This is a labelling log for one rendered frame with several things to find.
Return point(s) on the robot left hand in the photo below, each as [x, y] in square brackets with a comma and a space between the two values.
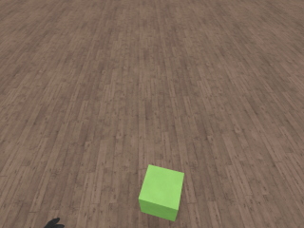
[52, 224]

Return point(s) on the carton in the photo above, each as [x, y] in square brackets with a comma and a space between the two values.
[161, 192]

